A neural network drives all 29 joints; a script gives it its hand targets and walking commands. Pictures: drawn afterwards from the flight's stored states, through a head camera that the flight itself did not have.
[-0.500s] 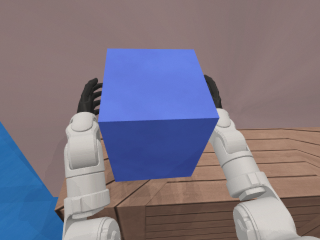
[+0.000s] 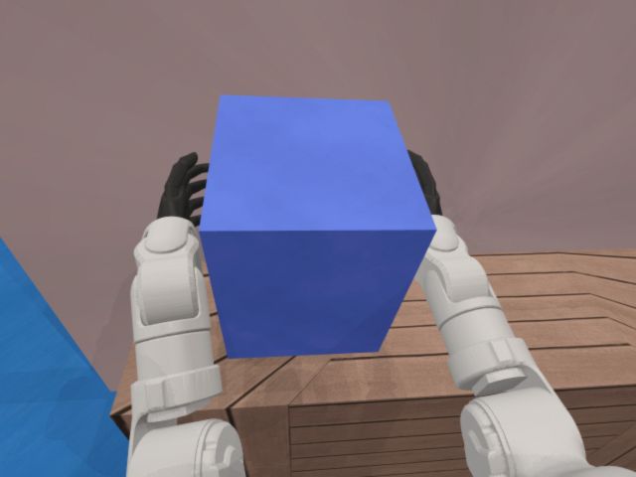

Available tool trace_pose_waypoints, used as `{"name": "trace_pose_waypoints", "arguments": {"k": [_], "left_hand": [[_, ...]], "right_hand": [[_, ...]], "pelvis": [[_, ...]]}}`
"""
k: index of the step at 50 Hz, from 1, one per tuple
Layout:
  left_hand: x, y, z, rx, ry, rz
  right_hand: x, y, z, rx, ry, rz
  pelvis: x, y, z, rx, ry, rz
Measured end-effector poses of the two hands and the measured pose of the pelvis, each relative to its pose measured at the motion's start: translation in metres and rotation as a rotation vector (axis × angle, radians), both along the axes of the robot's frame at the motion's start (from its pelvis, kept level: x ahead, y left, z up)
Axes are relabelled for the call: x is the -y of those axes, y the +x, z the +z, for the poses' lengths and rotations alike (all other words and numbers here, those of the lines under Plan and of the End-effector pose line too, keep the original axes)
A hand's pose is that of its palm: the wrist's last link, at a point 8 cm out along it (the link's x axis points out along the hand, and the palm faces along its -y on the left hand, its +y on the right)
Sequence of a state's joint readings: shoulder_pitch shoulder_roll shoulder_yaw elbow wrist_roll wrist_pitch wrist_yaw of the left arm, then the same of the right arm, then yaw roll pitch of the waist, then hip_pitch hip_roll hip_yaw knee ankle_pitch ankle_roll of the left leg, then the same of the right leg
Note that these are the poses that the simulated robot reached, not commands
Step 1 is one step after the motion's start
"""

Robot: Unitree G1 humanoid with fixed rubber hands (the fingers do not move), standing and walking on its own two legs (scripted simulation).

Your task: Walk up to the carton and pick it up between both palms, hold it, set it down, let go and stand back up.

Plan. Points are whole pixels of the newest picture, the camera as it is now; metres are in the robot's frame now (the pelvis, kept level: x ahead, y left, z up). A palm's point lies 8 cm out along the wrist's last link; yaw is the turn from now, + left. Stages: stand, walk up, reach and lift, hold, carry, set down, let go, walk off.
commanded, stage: hold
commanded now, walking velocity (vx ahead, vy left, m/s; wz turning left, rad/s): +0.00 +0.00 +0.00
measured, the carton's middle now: (305, 233) +0.37 +0.00 +0.15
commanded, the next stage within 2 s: none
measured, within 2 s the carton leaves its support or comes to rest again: neither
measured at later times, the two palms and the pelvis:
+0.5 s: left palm (169, 224) +0.35 +0.16 +0.19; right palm (416, 214) +0.36 -0.13 +0.18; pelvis +0.00 +0.01 +0.00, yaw +0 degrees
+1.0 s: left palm (168, 225) +0.35 +0.16 +0.19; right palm (414, 214) +0.36 -0.13 +0.18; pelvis +0.00 +0.01 +0.00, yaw +0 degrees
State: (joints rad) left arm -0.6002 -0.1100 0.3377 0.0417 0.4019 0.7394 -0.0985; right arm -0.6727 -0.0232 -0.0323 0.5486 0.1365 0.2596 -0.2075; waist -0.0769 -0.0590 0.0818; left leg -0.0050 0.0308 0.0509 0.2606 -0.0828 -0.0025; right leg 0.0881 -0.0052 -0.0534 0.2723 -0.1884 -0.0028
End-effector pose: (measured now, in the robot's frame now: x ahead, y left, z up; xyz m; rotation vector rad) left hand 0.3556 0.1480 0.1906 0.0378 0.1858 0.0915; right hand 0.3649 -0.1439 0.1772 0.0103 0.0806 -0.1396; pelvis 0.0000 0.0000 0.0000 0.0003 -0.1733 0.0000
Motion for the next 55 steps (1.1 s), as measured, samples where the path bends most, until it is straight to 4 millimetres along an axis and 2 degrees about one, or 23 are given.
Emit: {"name": "trace_pose_waypoints", "arguments": {"k": [20,29,55], "left_hand": [[-0.007,-0.001,-0.009,0.003,0.016,-0.004],[-0.013,-0.005,0.001,0.037,-0.015,0.014],[-0.012,-0.003,-0.003,0.027,-0.007,0.01]], "right_hand": [[-0.007,-0.001,-0.008,0.006,0.005,0.002],[-0.013,-0.001,0.007,0.039,-0.027,0.013],[-0.012,0.0,0.002,0.03,-0.021,0.012]], "pelvis": [[-0.007,0.003,0.0,0.002,-0.005,0.008],[-0.005,0.002,0.0,0.005,-0.005,0.002],[-0.005,0.002,0.0,0.006,-0.006,0.007]]}}
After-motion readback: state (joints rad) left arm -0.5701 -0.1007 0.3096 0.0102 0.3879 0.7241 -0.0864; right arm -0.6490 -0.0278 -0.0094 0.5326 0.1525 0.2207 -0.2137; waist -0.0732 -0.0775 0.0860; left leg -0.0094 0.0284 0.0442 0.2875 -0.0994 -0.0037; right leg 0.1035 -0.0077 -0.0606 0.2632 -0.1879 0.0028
